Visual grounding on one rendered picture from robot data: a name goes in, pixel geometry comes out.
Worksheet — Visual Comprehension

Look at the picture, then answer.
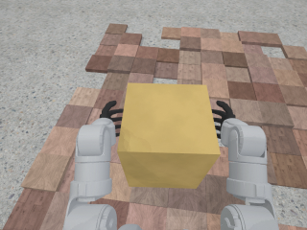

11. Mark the left robot forearm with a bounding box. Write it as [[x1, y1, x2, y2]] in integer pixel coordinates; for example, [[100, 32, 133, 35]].
[[62, 118, 116, 230]]

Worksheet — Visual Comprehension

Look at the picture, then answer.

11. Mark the left robot hand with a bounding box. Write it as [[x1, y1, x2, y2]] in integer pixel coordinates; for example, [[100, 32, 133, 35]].
[[99, 101, 124, 137]]

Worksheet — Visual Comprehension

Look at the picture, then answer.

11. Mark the left robot upper arm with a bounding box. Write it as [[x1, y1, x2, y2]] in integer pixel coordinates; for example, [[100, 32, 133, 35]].
[[63, 204, 117, 230]]

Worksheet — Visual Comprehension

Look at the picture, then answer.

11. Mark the carton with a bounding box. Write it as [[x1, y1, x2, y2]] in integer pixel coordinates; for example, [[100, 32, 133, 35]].
[[117, 82, 221, 189]]

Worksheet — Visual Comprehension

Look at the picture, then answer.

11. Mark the right robot upper arm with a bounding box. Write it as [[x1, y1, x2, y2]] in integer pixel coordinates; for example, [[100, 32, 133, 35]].
[[220, 204, 278, 230]]

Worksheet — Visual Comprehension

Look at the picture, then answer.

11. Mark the right robot forearm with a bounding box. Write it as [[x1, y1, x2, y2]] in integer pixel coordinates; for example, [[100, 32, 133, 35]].
[[221, 118, 279, 230]]

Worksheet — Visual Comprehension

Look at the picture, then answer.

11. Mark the right robot hand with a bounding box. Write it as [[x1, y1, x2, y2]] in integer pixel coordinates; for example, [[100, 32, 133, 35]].
[[211, 101, 236, 139]]

